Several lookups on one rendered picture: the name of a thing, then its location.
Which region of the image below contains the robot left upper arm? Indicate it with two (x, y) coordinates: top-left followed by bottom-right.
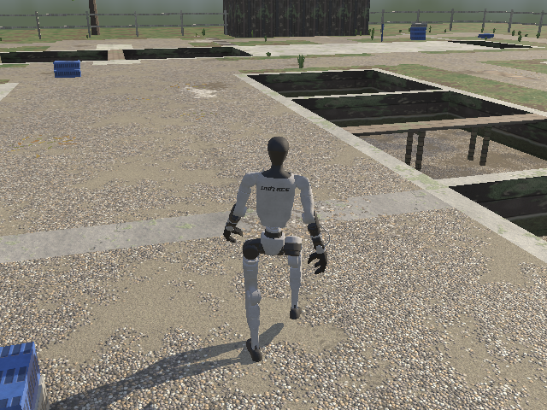
(233, 172), (259, 217)

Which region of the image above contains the robot right upper arm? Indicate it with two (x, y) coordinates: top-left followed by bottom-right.
(294, 174), (315, 224)

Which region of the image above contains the robot right shin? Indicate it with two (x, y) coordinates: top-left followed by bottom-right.
(290, 255), (302, 309)

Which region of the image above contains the left robot hand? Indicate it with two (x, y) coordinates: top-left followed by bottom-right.
(223, 227), (243, 243)

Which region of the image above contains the left robot foot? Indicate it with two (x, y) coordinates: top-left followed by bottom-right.
(246, 338), (262, 362)

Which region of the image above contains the robot left forearm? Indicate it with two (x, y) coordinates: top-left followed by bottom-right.
(226, 203), (241, 231)

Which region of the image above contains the robot right forearm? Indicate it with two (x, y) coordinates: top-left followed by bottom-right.
(307, 211), (326, 254)

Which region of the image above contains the right robot hand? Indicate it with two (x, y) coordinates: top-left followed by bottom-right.
(308, 251), (327, 274)

